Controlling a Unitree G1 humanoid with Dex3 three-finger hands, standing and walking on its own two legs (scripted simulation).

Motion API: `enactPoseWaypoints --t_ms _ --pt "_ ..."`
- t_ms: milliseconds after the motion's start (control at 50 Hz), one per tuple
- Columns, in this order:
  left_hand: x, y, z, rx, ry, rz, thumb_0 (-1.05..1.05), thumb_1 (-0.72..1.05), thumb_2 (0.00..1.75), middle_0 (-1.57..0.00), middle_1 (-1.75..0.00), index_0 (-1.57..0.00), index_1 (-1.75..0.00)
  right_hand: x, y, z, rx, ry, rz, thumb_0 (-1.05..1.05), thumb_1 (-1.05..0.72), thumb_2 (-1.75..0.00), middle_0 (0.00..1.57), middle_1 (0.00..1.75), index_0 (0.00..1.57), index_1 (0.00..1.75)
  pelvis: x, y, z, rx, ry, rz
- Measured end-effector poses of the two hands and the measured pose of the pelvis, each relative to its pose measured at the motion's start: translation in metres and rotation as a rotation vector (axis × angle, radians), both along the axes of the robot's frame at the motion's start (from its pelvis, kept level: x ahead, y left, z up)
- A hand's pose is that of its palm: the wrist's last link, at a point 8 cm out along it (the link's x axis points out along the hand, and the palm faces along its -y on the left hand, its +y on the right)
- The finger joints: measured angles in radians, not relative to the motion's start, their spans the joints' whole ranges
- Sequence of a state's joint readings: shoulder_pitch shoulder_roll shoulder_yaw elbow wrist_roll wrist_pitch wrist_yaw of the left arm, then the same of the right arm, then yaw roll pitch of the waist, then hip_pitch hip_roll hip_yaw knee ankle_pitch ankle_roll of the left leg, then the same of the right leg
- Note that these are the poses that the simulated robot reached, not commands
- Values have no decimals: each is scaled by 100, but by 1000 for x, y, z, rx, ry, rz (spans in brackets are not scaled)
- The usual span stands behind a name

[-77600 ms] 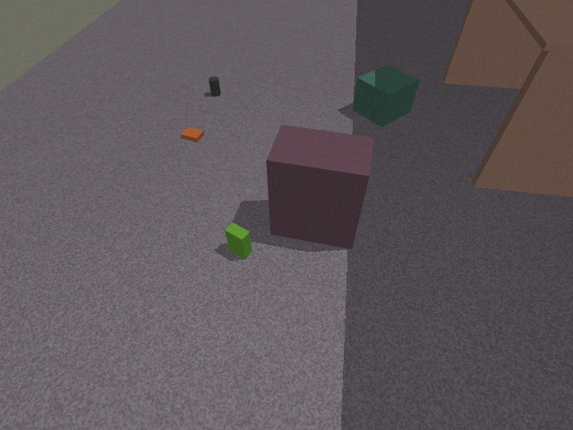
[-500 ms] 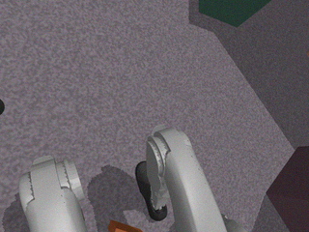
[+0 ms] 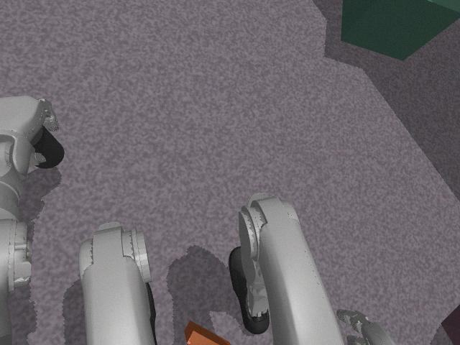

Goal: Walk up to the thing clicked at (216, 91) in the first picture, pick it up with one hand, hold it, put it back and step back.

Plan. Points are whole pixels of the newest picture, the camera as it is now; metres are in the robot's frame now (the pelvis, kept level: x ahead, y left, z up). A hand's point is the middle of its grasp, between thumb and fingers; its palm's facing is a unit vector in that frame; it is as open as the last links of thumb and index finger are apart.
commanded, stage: settle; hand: left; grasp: from above
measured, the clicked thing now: (35, 143) +0.50 +0.29 -0.20
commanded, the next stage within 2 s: lift in 0.02 s
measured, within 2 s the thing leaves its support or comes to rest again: neither
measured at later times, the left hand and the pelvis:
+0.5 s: hand out of the picture +0.46 +0.29 -0.07, palm faces -0.46 -0.07 -0.88, open 8.0 cm; pelvis +0.00 +0.01 +0.05, yaw +1 degrees
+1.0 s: hand out of the picture +0.38 +0.28 +0.12, palm faces -0.43 -0.11 -0.90, open 7.8 cm; pelvis +0.00 +0.01 +0.20, yaw +4 degrees
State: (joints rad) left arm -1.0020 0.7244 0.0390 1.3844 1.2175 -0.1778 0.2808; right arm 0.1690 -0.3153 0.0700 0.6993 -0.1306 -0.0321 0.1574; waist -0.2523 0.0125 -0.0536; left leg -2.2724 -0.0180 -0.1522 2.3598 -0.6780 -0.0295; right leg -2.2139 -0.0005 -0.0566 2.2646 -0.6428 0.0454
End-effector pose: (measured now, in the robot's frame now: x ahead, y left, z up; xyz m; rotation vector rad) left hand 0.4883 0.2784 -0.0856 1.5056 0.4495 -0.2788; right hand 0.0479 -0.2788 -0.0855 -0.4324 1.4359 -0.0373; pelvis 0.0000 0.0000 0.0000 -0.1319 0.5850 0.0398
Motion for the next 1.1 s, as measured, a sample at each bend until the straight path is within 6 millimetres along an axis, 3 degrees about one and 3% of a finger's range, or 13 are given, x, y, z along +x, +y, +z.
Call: enactPoseWaypoints --t_ms 300,500,680,860,1100 --pt "-5 8 32 12 -21 13 -3 14 54 -64 -69 -83 -71 -11 13 10 -3 1 -73 0 -93 -91 20 30 20 30 -3 4 16 3 16 8" --pt "-26 16 76 3 18 26 -3 15 54 -63 -70 -82 -73 3 18 33 19 -40 -107 0 -93 -91 20 30 20 30 -4 7 49 9 22 17" --pt "-52 17 134 -22 -6 7 -3 16 51 -63 -70 -83 -71 38 19 74 16 -135 -88 0 -93 -91 20 30 20 30 -3 8 92 19 9 26" --pt "-80 14 202 -25 -28 36 -4 18 45 -65 -68 -86 -67 75 25 126 35 -250 -85 1 -92 -91 20 30 20 30 0 7 147 39 -46 37" --pt "-115 -2 308 -37 -30 42 -4 18 43 -68 -63 -89 -63 92 37 213 71 -346 -119 1 -92 -91 20 30 20 30 10 5 238 75 -166 42"
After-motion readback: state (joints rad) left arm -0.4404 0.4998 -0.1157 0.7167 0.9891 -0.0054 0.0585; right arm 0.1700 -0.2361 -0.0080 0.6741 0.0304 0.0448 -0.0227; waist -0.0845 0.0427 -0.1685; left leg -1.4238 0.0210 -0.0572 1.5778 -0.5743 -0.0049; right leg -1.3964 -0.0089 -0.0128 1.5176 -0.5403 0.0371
